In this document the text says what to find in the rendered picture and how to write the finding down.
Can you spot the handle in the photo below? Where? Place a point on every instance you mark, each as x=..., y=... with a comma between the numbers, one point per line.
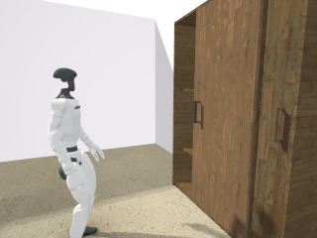
x=274, y=124
x=195, y=112

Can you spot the left robot forearm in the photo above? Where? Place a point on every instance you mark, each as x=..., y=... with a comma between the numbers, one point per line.
x=85, y=138

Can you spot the left robot shin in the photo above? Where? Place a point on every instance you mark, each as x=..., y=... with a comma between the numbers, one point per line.
x=91, y=203

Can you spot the robot right hand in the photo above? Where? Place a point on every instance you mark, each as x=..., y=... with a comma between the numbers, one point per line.
x=74, y=180

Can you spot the robot left hand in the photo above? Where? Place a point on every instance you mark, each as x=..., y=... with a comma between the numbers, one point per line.
x=95, y=148

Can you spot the right robot forearm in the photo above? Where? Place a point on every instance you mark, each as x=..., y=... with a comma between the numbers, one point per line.
x=61, y=152

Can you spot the left robot foot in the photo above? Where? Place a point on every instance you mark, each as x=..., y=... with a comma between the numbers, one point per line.
x=89, y=231

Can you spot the wardrobe door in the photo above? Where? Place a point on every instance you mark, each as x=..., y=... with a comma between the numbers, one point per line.
x=280, y=44
x=228, y=38

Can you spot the robot right upper arm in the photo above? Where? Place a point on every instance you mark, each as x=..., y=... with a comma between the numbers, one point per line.
x=58, y=108

